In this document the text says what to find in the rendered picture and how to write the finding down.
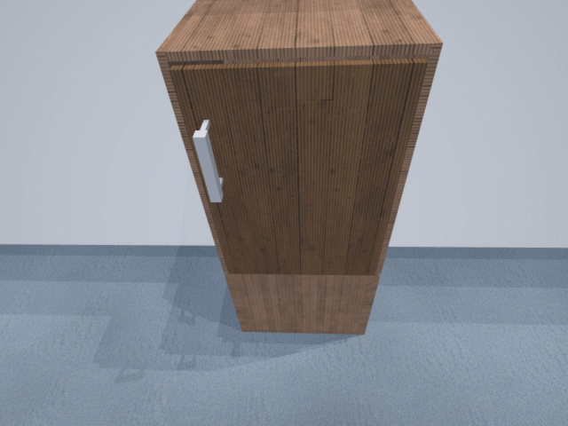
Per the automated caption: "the handle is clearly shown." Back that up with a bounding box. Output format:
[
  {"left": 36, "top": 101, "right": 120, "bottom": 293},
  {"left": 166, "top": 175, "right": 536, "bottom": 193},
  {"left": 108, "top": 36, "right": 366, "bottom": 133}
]
[{"left": 193, "top": 120, "right": 224, "bottom": 202}]

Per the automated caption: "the cupboard door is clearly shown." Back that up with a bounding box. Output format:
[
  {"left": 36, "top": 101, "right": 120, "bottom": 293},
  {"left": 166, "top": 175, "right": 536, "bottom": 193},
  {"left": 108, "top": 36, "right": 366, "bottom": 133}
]
[{"left": 170, "top": 58, "right": 428, "bottom": 276}]

